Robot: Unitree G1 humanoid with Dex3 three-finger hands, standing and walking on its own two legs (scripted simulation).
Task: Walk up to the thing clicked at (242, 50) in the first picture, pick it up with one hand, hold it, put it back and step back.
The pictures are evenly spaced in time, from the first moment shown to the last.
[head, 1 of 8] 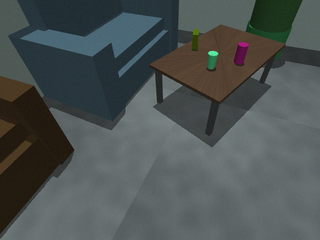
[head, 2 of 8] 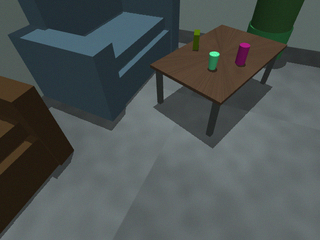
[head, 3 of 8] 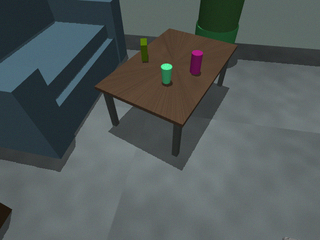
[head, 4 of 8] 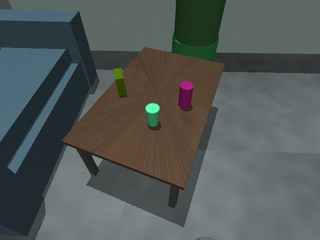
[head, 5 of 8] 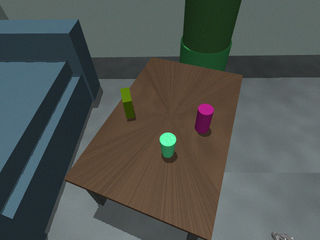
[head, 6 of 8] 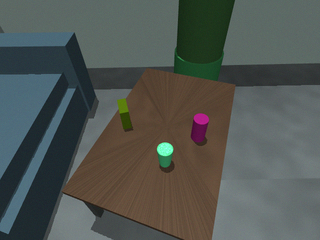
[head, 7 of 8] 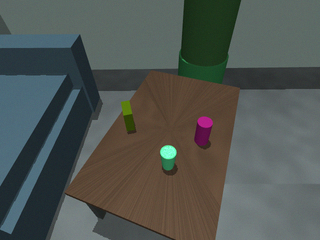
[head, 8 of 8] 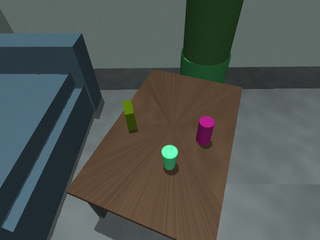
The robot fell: no
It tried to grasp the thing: no
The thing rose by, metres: 0.00
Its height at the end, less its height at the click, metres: +0.00
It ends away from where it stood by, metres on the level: 0.00
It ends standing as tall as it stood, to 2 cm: yes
